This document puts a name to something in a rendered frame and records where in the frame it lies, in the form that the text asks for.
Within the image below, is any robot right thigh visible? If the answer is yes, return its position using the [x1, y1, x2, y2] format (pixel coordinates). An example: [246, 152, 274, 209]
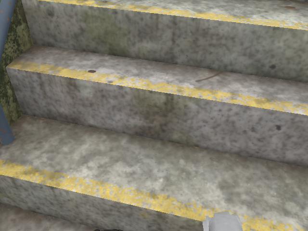
[202, 211, 243, 231]

